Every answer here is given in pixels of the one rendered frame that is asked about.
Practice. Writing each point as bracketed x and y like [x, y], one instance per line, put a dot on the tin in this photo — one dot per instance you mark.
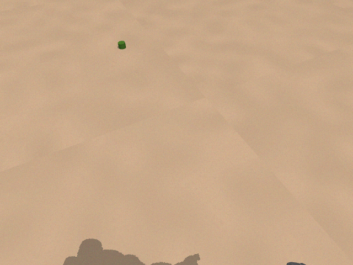
[121, 45]

